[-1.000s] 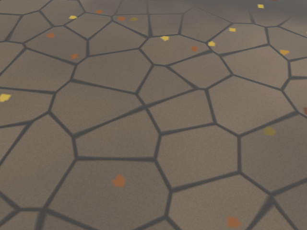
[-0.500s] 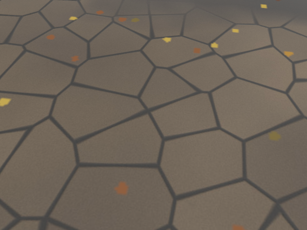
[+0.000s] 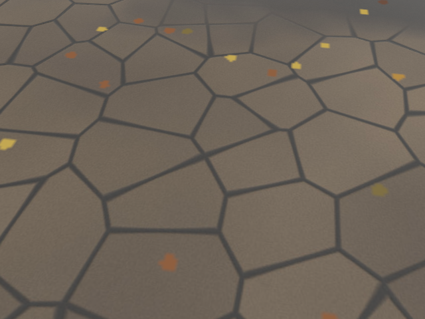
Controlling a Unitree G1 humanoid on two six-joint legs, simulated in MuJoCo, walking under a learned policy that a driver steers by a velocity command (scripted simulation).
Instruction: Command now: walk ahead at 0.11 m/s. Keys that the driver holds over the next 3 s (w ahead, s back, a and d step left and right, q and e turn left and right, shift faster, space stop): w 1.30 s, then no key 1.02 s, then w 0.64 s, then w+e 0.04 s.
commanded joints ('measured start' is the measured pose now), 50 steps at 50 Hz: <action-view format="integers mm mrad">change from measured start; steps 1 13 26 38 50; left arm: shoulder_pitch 57 -8 -291 206 36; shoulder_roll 139 121 53 309 170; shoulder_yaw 30 42 27 102 48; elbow -17 -104 -242 -154 -142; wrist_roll -14 -32 -26 -6 1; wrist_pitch -1 -57 -94 -92 -116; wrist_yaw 9 -20 -57 -75 -40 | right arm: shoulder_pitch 40 323 292 414 -31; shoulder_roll -101 -101 -131 32 -96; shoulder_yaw -18 -56 -13 16 -47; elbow -19 30 -60 -101 -248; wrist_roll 10 18 -5 6 5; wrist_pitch -6 -84 -107 -104 -94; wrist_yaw -7 34 24 44 25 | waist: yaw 9 -137 -66 96 -2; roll -51 80 70 -276 -36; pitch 30 -2 91 -473 20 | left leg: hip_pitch -87 280 130 -383 -502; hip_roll -42 72 173 -83 159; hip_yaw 51 -73 -79 -56 -57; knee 4 -78 -376 827 438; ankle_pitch -265 -94 293 -288 202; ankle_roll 43 107 178 31 24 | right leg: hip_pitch -58 -377 -548 668 -24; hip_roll -51 -74 -74 -412 -206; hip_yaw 84 50 6 777 184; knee -135 160 251 -97 -380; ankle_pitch -373 -141 273 -96 236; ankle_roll -63 -69 -8 -378 -231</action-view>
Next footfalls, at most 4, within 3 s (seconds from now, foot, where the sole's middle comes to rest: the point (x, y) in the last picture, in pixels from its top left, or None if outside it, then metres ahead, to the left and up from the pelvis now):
0.72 right None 0.46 -0.08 -0.78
1.26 left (175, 244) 0.78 0.17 -0.78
1.70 right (237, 215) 0.90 -0.06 -0.78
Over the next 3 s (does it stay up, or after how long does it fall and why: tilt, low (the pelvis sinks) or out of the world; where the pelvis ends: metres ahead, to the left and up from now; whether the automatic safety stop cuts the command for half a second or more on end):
stays up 1.01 0.02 0.00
